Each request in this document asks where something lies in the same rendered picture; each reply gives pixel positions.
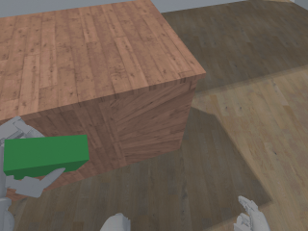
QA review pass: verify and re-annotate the right robot hand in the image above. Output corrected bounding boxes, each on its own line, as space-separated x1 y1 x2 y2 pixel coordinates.
233 195 271 231

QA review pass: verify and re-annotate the table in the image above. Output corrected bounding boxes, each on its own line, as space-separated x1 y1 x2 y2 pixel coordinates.
0 0 207 202

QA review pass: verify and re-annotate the left robot hand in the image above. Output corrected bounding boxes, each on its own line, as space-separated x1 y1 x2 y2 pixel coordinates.
0 115 65 198

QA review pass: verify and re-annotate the left robot forearm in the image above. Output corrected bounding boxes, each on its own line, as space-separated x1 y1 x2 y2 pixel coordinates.
0 197 14 231

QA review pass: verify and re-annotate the left robot thigh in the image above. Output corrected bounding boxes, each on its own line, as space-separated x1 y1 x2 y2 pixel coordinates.
100 215 131 231

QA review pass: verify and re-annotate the sponge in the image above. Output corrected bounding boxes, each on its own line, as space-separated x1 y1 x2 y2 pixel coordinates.
3 135 90 180

